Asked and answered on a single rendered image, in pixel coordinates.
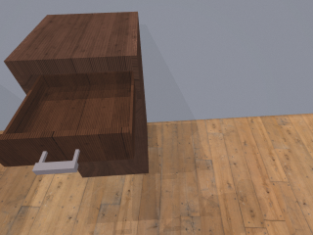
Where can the handle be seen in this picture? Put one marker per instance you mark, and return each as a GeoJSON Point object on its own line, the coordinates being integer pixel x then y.
{"type": "Point", "coordinates": [42, 168]}

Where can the drawer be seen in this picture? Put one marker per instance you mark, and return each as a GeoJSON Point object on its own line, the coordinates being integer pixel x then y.
{"type": "Point", "coordinates": [93, 112]}

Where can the cabinet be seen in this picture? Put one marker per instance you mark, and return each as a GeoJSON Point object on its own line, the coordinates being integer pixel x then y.
{"type": "Point", "coordinates": [88, 43]}

